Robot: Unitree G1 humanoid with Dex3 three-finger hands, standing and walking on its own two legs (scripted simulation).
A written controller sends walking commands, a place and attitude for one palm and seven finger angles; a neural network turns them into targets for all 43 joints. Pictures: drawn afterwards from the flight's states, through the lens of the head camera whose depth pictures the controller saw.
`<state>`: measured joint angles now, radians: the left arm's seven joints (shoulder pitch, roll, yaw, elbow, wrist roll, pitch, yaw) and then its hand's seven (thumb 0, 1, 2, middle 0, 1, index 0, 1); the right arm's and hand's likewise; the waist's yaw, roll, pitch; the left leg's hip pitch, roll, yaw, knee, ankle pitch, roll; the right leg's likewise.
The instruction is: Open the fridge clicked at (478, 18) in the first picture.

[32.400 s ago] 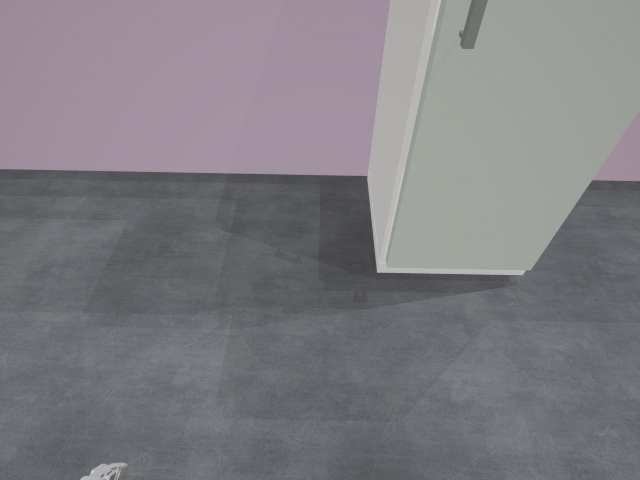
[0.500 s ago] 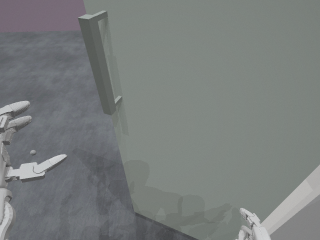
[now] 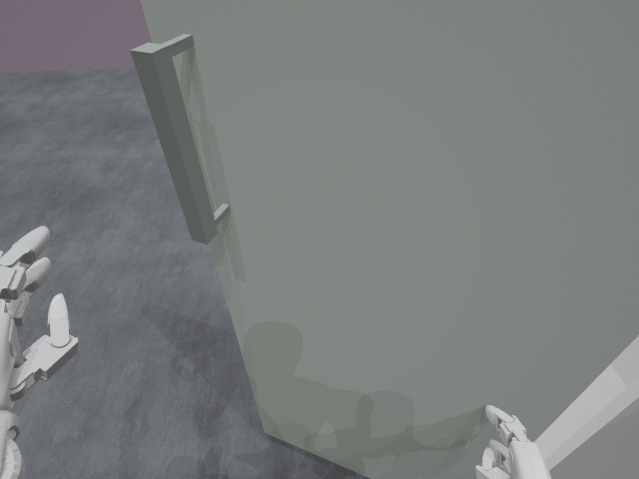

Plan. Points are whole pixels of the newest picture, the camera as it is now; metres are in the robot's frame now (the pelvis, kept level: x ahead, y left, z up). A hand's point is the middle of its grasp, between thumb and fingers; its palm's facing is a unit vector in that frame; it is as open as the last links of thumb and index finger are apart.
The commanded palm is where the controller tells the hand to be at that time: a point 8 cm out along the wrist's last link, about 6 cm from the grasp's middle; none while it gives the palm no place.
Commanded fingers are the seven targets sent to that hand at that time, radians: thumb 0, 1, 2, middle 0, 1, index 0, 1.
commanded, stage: draw the hand back to the body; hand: left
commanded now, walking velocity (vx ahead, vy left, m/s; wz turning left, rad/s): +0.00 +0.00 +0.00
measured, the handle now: (194, 149) +0.37 +0.20 +0.26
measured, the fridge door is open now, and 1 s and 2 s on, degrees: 64 64 64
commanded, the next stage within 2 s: step back with the hand held close in 0.20 s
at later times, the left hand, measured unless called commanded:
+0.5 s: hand (80, 333) +0.19 +0.26 +0.16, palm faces +0.43 -0.81 -0.41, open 7.4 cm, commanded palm +0.13 +0.30 +0.18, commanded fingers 0.00 0.90 0.90 -0.20 -0.30 -0.20 -0.30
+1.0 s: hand out of the picture +0.11 +0.29 +0.16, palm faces +0.45 -0.80 -0.40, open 7.4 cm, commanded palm +0.05 +0.33 +0.18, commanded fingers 0.00 0.90 0.90 -0.20 -0.30 -0.20 -0.30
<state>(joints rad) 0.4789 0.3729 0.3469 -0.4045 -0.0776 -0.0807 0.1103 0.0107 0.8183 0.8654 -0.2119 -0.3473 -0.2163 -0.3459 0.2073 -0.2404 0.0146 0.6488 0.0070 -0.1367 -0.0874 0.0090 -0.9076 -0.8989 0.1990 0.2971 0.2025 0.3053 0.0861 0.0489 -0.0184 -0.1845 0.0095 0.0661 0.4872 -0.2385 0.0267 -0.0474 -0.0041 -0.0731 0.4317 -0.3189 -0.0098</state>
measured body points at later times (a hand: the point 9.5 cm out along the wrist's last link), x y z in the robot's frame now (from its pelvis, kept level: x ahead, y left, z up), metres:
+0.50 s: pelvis -0.02 +0.00 +0.00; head -0.02 +0.00 +0.45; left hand +0.16 +0.30 +0.19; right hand +0.17 -0.23 -0.08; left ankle +0.02 +0.10 -0.74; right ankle -0.05 -0.11 -0.74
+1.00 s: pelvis -0.08 +0.03 -0.01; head -0.07 +0.05 +0.43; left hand +0.08 +0.33 +0.18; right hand +0.08 -0.19 -0.10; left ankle +0.01 +0.10 -0.73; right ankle -0.05 -0.11 -0.74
